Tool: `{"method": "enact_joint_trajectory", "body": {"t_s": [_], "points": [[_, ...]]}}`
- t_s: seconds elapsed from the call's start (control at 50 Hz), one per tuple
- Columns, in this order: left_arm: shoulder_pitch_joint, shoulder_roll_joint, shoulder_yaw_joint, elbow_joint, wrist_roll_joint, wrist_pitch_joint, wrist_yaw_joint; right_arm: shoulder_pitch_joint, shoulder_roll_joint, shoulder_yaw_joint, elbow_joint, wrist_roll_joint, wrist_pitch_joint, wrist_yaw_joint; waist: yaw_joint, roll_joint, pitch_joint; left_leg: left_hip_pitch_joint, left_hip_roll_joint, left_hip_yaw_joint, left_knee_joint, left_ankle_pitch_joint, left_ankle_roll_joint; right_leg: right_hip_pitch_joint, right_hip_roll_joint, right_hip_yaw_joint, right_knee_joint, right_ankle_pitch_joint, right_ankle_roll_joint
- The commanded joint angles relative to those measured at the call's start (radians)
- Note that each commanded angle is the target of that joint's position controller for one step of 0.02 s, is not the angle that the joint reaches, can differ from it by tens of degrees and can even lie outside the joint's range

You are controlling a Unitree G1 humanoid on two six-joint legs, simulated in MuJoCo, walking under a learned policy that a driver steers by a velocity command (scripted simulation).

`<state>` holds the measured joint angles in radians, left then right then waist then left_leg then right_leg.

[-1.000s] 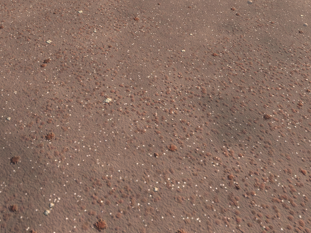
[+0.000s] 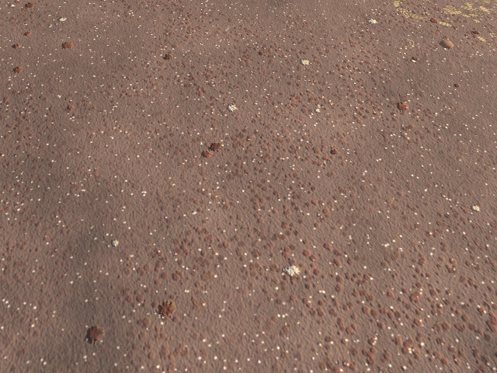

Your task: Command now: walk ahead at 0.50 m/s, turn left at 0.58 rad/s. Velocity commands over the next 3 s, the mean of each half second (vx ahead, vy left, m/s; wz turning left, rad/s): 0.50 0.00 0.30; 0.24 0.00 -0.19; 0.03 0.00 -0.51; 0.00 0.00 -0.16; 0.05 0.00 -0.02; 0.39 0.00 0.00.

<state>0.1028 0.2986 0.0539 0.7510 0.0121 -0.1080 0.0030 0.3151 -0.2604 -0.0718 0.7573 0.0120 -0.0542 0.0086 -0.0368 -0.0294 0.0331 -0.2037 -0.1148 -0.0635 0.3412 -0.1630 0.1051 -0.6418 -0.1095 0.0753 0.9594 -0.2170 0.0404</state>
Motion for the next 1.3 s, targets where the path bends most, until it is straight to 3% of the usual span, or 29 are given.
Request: {"method": "enact_joint_trajectory", "body": {"t_s": [0.02,0.16,0.22,0.24,0.26,0.28,0.3,0.34,0.38,0.42,0.48,0.58,0.66,0.7,0.72,0.74,0.76,0.78,0.8,0.84,0.88,1.06,1.14,1.16,1.18,1.2,1.22,1.26,1.3], "points": [[-0.052,0.042,0.007,-0.069,0.004,-0.002,0.0,-0.024,-0.179,-0.047,-0.078,0.007,-0.013,-0.021,0.012,0.078,-0.029,-0.061,0.198,-0.162,-0.123,0.243,0.15,0.059,0.045,-0.036,-0.223,0.205,0.027],[-0.162,0.079,0.013,-0.108,-0.014,-0.026,-0.031,0.077,-0.154,-0.038,-0.033,0.009,-0.002,-0.028,-0.036,0.131,-0.026,0.095,0.27,-0.26,-0.019,0.114,0.096,0.123,0.081,-0.012,-0.467,0.296,-0.026],[-0.035,0.117,0.035,-0.077,-0.009,-0.037,-0.029,0.053,-0.154,-0.038,-0.036,0.002,0.008,-0.028,0.039,0.155,-0.066,0.155,0.258,-0.265,0.125,0.359,0.063,0.276,0.11,-0.059,-0.521,0.187,-0.091],[0.09,0.152,0.048,-0.055,0.004,-0.04,-0.025,0.042,-0.123,-0.023,-0.05,-0.005,0.008,-0.024,0.098,0.128,-0.177,0.096,0.205,-0.223,0.307,0.382,0.035,0.489,0.044,-0.007,-0.487,0.216,-0.141],[0.239,0.224,0.065,-0.038,0.012,-0.038,-0.023,0.126,-0.072,-0.003,-0.061,-0.02,0.002,-0.024,0.111,-0.045,-0.338,-0.134,0.101,-0.147,0.621,0.097,-0.017,0.823,-0.143,0.244,-0.445,0.221,-0.244],[0.321,0.239,0.076,0.019,-0.006,-0.024,-0.037,0.241,-0.04,0.009,-0.05,0.016,-0.01,-0.021,0.083,-0.328,-0.399,-0.447,0.002,-0.096,0.89,-0.42,-0.073,1.022,-0.29,0.677,-0.612,-0.08,-0.369],[0.296,0.148,0.053,0.007,-0.033,-0.02,-0.038,0.15,-0.14,-0.008,-0.044,0.029,-0.014,-0.021,0.12,-0.167,-0.274,-0.564,0.065,-0.145,0.979,-0.386,-0.068,0.95,-0.27,0.684,-0.668,-0.306,-0.327],[0.169,0.095,0.029,-0.014,-0.014,-0.007,-0.032,-0.045,-0.159,-0.012,-0.092,0.007,-0.016,-0.021,0.105,-0.011,-0.069,-0.56,0.147,-0.069,0.926,-0.221,-0.066,0.673,-0.191,0.423,-0.705,-0.147,-0.271],[0.128,0.066,0.016,-0.011,0.002,-0.006,-0.029,-0.044,-0.124,-0.013,-0.097,-0.005,-0.019,-0.015,0.055,-0.041,-0.038,-0.473,0.204,-0.051,0.817,-0.146,-0.069,0.542,-0.124,0.298,-0.746,0.014,-0.258],[0.141,0.067,0.016,0.004,-0.008,-0.011,-0.028,-0.023,-0.089,-0.006,-0.09,-0.001,-0.015,-0.013,0.041,-0.067,-0.049,-0.444,0.215,-0.022,0.748,-0.133,-0.08,0.513,-0.102,0.222,-0.775,0.118,-0.269],[0.169,0.115,0.028,0.027,-0.018,-0.009,-0.019,-0.108,-0.065,0.007,-0.122,-0.011,-0.016,-0.013,0.057,-0.042,-0.03,-0.48,0.23,0.003,0.581,-0.029,-0.105,0.511,-0.104,0.144,-0.811,0.24,-0.282],[0.231,0.133,0.027,0.066,-0.028,0.013,-0.01,-0.257,-0.041,0.02,-0.152,-0.008,-0.031,0.003,0.108,-0.038,-0.002,-0.374,0.177,0.056,0.283,0.221,-0.114,0.504,-0.051,0.01,-0.785,0.409,-0.232],[0.282,0.133,0.023,0.105,-0.032,0.041,-0.003,-0.309,-0.061,0.01,-0.178,-0.012,-0.043,0.021,0.106,-0.059,-0.022,-0.297,0.129,0.043,0.174,0.224,-0.083,0.585,-0.074,0.035,-0.661,0.533,-0.193],[0.235,0.15,0.027,0.096,-0.037,0.051,0.004,-0.202,-0.101,-0.008,-0.146,-0.026,-0.05,0.018,0.03,-0.064,-0.073,-0.14,0.105,0.046,0.089,0.26,-0.051,0.588,-0.053,0.055,-0.538,0.591,-0.156],[0.232,0.134,0.022,0.087,-0.032,0.048,0.005,-0.117,-0.146,-0.023,-0.122,-0.038,-0.054,0.009,-0.007,-0.036,-0.135,0.028,0.141,0.036,0.063,0.444,-0.023,0.535,-0.002,0.037,-0.422,0.557,-0.12],[0.239,0.075,0.0,0.05,-0.004,0.038,0.003,-0.006,-0.224,-0.038,-0.116,-0.064,-0.052,-0.004,-0.032,0.093,-0.284,0.341,0.343,-0.125,0.181,0.879,0.053,0.326,0.075,0.006,-0.165,0.231,-0.068],[0.407,0.006,-0.025,0.072,-0.014,0.037,-0.001,0.011,-0.23,-0.036,-0.123,-0.06,-0.028,-0.007,0.003,0.309,-0.456,0.578,0.6,-0.368,0.215,1.062,0.227,0.089,0.166,-0.017,0.163,-0.496,-0.01],[0.393,0.119,0.003,0.088,-0.035,0.046,-0.001,0.019,-0.179,-0.028,-0.134,-0.036,-0.004,-0.007,-0.033,0.219,-0.502,0.518,0.563,-0.378,0.178,0.851,0.218,0.059,0.129,0.06,0.271,-0.523,-0.002],[0.3,0.145,0.018,0.06,-0.051,0.061,0.004,-0.041,-0.15,-0.018,-0.135,-0.024,0.007,-0.012,-0.024,0.177,-0.371,0.411,0.511,-0.29,0.127,0.673,0.183,-0.015,0.099,0.029,0.304,-0.46,0.008],[0.252,0.114,0.024,0.054,-0.036,0.107,0.024,-0.163,-0.101,0.0,-0.126,-0.018,0.017,-0.016,0.033,0.136,-0.197,0.131,0.437,-0.169,0.019,0.385,0.137,0.017,0.042,-0.003,0.247,-0.348,0.037],[0.286,0.077,0.025,0.047,-0.03,0.149,0.038,-0.242,-0.116,-0.008,-0.118,-0.042,0.015,-0.016,0.083,0.185,-0.129,-0.094,0.396,-0.071,-0.078,0.227,0.134,0.153,0.044,-0.044,0.212,-0.263,0.053],[0.146,0.08,0.035,-0.054,-0.019,0.167,0.006,-0.261,-0.175,-0.032,-0.059,-0.02,0.034,-0.042,0.056,0.152,-0.135,-0.057,0.451,0.062,-0.094,0.103,0.127,0.263,0.022,-0.095,-0.126,-0.106,-0.009],[0.198,0.1,0.054,-0.047,-0.012,0.167,-0.008,-0.24,-0.167,-0.035,-0.022,0.01,0.058,-0.04,0.087,0.108,-0.12,-0.061,0.405,0.131,0.063,-0.01,0.019,0.421,0.082,-0.14,-0.408,0.001,-0.086],[0.222,0.159,0.072,-0.049,-0.008,0.164,0.002,-0.19,-0.126,-0.027,-0.002,0.002,0.064,-0.037,0.077,-0.04,-0.085,-0.145,0.322,0.212,0.246,-0.12,-0.066,0.477,0.011,0.004,-0.554,0.17,-0.139],[0.209,0.266,0.089,-0.086,-0.01,0.164,0.023,-0.176,-0.078,-0.012,-0.035,-0.045,0.066,-0.029,0.028,-0.341,-0.059,-0.429,0.163,0.275,0.565,-0.474,-0.178,0.587,-0.227,0.35,-0.594,0.478,-0.279],[0.224,0.271,0.086,-0.102,0.026,0.141,0.012,-0.299,-0.119,-0.025,-0.07,-0.038,0.061,-0.04,0.111,-0.258,-0.093,-0.488,0.105,0.088,0.736,-0.52,-0.171,0.495,-0.276,0.447,-0.654,0.39,-0.393],[0.189,0.248,0.081,-0.104,0.032,0.118,0.006,-0.32,-0.14,-0.034,-0.071,-0.015,0.064,-0.045,0.091,-0.162,-0.084,-0.499,0.125,0.033,0.798,-0.431,-0.151,0.484,-0.222,0.37,-0.664,0.308,-0.357],[0.083,0.18,0.064,-0.124,-0.01,0.104,0.014,-0.262,-0.148,-0.045,-0.028,-0.019,0.072,-0.061,0.04,-0.088,-0.09,-0.498,0.148,0.004,0.789,-0.278,-0.141,0.486,-0.148,0.267,-0.642,0.247,-0.257],[0.064,0.153,0.05,-0.136,-0.015,0.108,0.026,-0.243,-0.143,-0.049,-0.023,-0.025,0.068,-0.062,0.023,-0.098,-0.119,-0.442,0.129,0.006,0.811,-0.202,-0.154,0.469,-0.112,0.23,-0.629,0.321,-0.249]]}}
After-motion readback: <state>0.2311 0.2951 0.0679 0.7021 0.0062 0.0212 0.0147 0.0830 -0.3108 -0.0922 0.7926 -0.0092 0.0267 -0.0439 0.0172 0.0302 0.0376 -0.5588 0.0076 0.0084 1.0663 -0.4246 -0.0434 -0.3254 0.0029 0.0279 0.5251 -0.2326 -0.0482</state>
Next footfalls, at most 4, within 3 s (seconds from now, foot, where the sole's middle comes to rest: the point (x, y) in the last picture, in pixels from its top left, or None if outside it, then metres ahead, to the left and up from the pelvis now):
0.24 right None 0.34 -0.14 -0.78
0.72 left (194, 333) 0.57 0.13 -0.78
1.16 right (288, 350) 0.52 -0.12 -0.78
1.62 left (205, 330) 0.58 0.10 -0.78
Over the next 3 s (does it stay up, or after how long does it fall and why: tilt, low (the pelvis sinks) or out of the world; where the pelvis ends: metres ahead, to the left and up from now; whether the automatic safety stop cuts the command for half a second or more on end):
stays up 0.70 -0.09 -0.02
